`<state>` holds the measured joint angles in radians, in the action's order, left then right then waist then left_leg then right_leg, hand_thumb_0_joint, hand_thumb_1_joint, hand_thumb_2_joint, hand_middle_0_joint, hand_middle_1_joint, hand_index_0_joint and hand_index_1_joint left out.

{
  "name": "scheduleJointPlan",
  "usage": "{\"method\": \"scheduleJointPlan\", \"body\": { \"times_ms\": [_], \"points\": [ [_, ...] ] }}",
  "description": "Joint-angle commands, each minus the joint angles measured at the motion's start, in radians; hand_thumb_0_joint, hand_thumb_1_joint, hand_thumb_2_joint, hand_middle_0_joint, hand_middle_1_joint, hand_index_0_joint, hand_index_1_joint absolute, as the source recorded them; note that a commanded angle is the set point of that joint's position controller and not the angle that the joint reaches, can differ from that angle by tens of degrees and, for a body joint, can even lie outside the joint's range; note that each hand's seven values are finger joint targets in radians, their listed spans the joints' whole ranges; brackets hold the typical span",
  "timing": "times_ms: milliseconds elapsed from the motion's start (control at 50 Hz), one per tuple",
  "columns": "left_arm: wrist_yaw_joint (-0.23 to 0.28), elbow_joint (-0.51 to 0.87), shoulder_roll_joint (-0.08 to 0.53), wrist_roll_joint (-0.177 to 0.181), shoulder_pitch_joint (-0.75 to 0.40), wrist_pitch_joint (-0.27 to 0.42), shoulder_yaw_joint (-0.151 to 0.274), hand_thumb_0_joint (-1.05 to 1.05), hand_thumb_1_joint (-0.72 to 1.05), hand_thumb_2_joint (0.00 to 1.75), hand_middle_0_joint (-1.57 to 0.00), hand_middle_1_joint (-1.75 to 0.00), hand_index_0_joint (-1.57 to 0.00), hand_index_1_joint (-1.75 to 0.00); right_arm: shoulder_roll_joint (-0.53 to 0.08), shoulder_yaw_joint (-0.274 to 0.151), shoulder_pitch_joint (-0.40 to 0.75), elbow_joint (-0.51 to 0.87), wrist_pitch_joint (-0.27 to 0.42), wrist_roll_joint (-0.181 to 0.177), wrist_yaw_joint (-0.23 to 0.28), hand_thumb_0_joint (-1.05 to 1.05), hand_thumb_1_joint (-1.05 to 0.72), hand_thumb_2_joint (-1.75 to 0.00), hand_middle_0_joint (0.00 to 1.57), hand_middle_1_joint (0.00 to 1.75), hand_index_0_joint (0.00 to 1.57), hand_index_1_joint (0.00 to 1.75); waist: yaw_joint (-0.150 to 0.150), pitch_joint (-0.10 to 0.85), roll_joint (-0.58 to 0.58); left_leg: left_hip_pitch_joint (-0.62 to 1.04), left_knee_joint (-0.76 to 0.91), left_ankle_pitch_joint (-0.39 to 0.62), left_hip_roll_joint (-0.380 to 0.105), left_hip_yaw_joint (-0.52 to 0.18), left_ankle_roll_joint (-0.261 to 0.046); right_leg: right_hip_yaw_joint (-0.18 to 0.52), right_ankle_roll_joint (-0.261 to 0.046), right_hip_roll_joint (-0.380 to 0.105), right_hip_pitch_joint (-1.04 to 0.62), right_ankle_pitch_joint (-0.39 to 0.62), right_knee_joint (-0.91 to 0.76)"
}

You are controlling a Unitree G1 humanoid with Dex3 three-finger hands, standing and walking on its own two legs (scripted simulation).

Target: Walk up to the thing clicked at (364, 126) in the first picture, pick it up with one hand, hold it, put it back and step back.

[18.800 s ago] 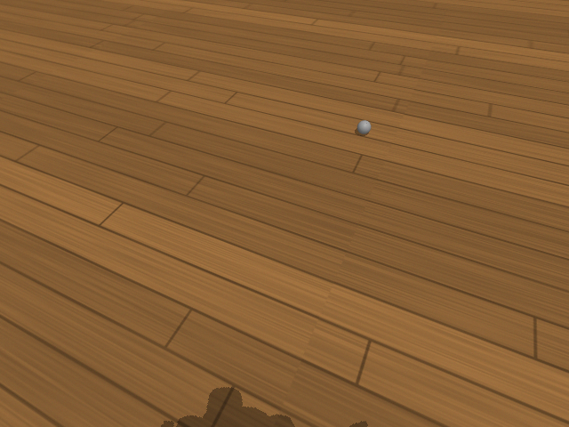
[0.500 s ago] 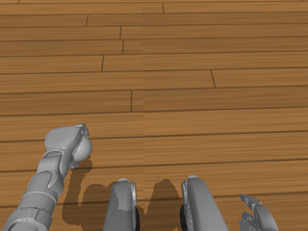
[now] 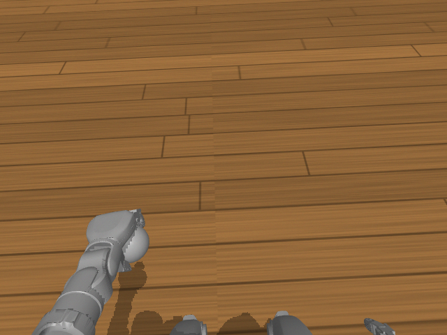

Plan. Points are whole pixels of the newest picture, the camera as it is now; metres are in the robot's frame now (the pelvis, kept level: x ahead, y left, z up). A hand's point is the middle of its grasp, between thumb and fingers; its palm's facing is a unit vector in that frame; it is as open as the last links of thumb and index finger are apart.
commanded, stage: lift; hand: left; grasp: from above
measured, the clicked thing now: (129, 243) +0.34 +0.22 -0.10
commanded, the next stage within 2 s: hold in 0.20 s
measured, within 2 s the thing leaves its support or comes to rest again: neither
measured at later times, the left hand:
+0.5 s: hand (112, 225) +0.34 +0.23 -0.02, palm faces -0.44 -0.06 -0.90, open 10.6 cm
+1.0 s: hand (109, 220) +0.34 +0.22 +0.02, palm faces -0.44 -0.04 -0.90, open 10.6 cm
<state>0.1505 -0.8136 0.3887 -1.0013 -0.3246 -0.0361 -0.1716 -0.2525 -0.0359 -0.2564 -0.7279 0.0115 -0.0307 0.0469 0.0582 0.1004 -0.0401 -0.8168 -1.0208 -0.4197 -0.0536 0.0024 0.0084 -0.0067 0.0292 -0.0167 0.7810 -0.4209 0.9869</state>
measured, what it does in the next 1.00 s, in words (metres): rises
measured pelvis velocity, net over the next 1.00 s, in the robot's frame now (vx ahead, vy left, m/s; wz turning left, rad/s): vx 0.04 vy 0.00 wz -0.02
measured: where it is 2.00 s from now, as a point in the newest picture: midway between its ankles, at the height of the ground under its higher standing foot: outside the picture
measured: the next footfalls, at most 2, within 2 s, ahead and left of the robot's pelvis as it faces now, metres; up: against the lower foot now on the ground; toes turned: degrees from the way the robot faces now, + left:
none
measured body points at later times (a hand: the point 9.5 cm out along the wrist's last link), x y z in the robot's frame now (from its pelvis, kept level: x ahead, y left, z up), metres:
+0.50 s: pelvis +0.03 +0.01 +0.04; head +0.06 -0.01 +0.49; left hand +0.36 +0.23 +0.03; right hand +0.14 -0.26 -0.08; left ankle +0.05 +0.12 -0.67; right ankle +0.04 -0.14 -0.67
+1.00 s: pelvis +0.04 +0.00 +0.06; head +0.05 -0.02 +0.51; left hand +0.36 +0.22 +0.07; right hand +0.16 -0.26 -0.06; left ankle +0.05 +0.12 -0.67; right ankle +0.04 -0.14 -0.67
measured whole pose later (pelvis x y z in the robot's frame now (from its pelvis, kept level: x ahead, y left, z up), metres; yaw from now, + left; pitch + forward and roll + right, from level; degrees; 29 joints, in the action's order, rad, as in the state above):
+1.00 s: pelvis +0.04 +0.00 +0.06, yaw -1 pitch +3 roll +0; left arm 0.01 -0.69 0.39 -1.00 -0.27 -0.03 -0.22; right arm -0.26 -0.04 -0.23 -0.67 -0.07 -0.06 0.03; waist 0.01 0.04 -0.05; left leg -0.34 -0.57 -0.28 -0.03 0.05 0.00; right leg 0.03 0.03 -0.03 0.33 -0.28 0.57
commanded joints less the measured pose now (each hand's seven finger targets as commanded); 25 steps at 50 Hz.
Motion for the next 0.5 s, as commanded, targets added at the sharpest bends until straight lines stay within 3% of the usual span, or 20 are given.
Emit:
{"method": "scheduleJointPlan", "body": {
  "times_ms": [0, 60, 140, 160, 200, 240, 300, 400, 440, 480],
  "points": [
    [0.035, 0.154, 0.195, 0.003, -0.281, 0.001, 0.072, 0.00, 0.52, 0.92, -0.97, -0.80, -0.95, -0.82, -0.138, -0.050, -0.002, 0.104, 0.033, 0.001, 0.009, 0.00, -0.91, -0.91, 0.20, 0.30, 0.20, 0.30, -0.003, 0.277, 0.005, 0.285, 0.224, 0.151, 0.055, -0.003, -0.012, 0.007, -0.032, 0.045, -0.183, 0.152, -0.234],
    [0.034, 0.148, 0.205, 0.006, -0.271, 0.005, 0.081, 0.00, 0.52, 0.90, -0.95, -0.81, -0.95, -0.82, -0.135, -0.052, 0.003, 0.106, 0.031, -0.002, 0.009, 0.00, -0.91, -0.91, 0.20, 0.30, 0.20, 0.30, -0.014, 0.262, 0.003, 0.323, 0.269, 0.167, 0.056, -0.002, -0.010, 0.008, -0.033, 0.046, -0.220, 0.162, -0.269],
    [0.026, 0.160, 0.172, 0.008, -0.282, 0.008, 0.050, 0.00, 0.54, 0.93, -0.96, -0.82, -0.95, -0.83, -0.134, -0.054, 0.002, 0.103, 0.030, -0.005, 0.008, 0.00, -0.91, -0.90, 0.20, 0.30, 0.20, 0.30, -0.004, 0.263, 0.009, 0.382, 0.303, 0.220, 0.057, 0.008, -0.010, 0.014, -0.030, 0.045, -0.264, 0.216, -0.308],
    [0.026, 0.166, 0.196, 0.010, -0.287, 0.008, 0.070, 0.00, 0.54, 0.93, -0.95, -0.84, -0.95, -0.84, -0.138, -0.057, 0.000, 0.102, 0.029, -0.005, 0.008, 0.00, -0.91, -0.90, 0.20, 0.30, 0.20, 0.30, -0.014, 0.275, 0.010, 0.394, 0.311, 0.242, 0.058, 0.010, -0.010, 0.013, -0.030, 0.045, -0.288, 0.235, -0.315],
    [0.025, 0.172, 0.170, 0.012, -0.290, 0.008, 0.049, 0.00, 0.53, 0.95, -0.96, -0.84, -0.95, -0.85, -0.137, -0.058, 0.001, 0.105, 0.028, -0.006, 0.007, 0.00, -0.91, -0.90, 0.20, 0.30, 0.20, 0.30, -0.007, 0.252, 0.025, 0.415, 0.334, 0.242, 0.057, 0.010, -0.009, 0.009, -0.031, 0.047, -0.293, 0.233, -0.332],
    [0.022, 0.176, 0.196, 0.012, -0.294, 0.013, 0.065, 0.00, 0.55, 0.96, -0.96, -0.86, -0.96, -0.86, -0.141, -0.060, 0.011, 0.106, 0.026, -0.006, 0.006, 0.00, -0.91, -0.90, 0.20, 0.30, 0.20, 0.30, -0.015, 0.230, -0.004, 0.433, 0.363, 0.224, 0.054, 0.011, -0.004, 0.002, -0.035, 0.049, -0.290, 0.208, -0.349],
    [0.019, 0.184, 0.195, 0.008, -0.287, 0.012, 0.063, 0.00, 0.56, 0.94, -0.95, -0.84, -0.95, -0.84, -0.142, -0.061, 0.017, 0.108, 0.024, -0.009, 0.006, 0.00, -0.90, -0.90, 0.20, 0.30, 0.20, 0.30, -0.022, 0.252, 0.007, 0.474, 0.379, 0.277, 0.055, 0.014, -0.004, 0.004, -0.035, 0.050, -0.329, 0.255, -0.361],
    [-0.010, 0.196, 0.180, -0.007, -0.302, 0.009, 0.039, 0.00, 0.49, 0.93, -0.90, -0.83, -0.90, -0.84, -0.142, -0.062, 0.018, 0.107, 0.013, -0.012, 0.004, 0.00, -0.91, -0.90, 0.20, 0.30, 0.20, 0.30, -0.019, 0.260, 0.024, 0.526, 0.394, 0.381, 0.056, 0.021, -0.006, 0.006, -0.034, 0.051, -0.381, 0.350, -0.380],
    [-0.018, 0.202, 0.199, 0.002, -0.302, 0.012, 0.056, 0.00, 0.49, 0.94, -0.90, -0.84, -0.90, -0.85, -0.146, -0.064, 0.020, 0.111, 0.010, -0.012, 0.002, 0.00, -0.91, -0.90, 0.20, 0.30, 0.20, 0.30, -0.023, 0.241, 0.013, 0.524, 0.405, 0.379, 0.057, 0.025, -0.005, 0.004, -0.033, 0.052, -0.393, 0.346, -0.392],
    [-0.029, 0.198, 0.180, 0.007, -0.287, 0.009, 0.043, 0.00, 0.48, 0.95, -0.90, -0.84, -0.89, -0.85, -0.143, -0.062, 0.025, 0.121, 0.005, -0.014, 0.000, 0.00, -0.91, -0.90, 0.20, 0.30, 0.20, 0.30, -0.025, 0.225, 0.021, 0.530, 0.417, 0.380, 0.058, 0.029, -0.007, 0.006, -0.033, 0.051, -0.402, 0.351, -0.406]
  ]
}}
